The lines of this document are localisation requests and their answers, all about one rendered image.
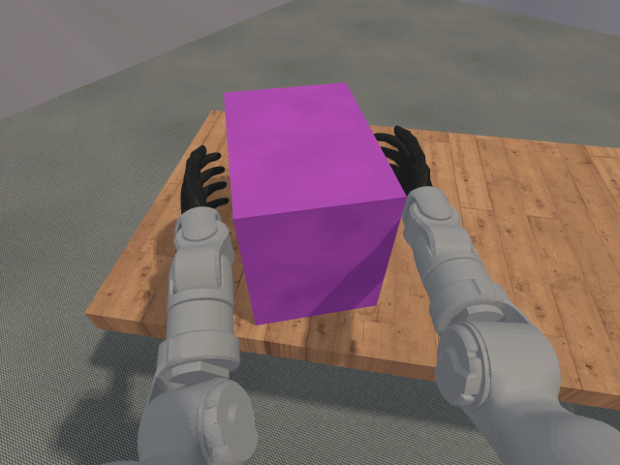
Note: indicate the left robot upper arm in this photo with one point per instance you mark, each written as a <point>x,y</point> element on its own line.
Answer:
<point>208,423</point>

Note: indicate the right robot upper arm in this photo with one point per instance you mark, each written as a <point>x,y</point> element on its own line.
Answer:
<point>505,377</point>

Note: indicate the right robot forearm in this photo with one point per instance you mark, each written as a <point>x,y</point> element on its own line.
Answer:
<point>450,268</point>

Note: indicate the right robot hand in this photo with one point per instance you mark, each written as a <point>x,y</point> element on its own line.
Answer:
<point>412,171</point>

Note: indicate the left robot forearm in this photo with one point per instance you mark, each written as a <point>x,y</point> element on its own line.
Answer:
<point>200,343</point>

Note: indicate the left robot hand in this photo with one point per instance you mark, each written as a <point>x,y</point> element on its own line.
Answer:
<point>192,192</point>

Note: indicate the carton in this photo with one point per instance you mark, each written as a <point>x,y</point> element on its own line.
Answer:
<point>315,203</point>

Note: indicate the table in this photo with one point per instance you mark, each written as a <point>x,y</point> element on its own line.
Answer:
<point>543,216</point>

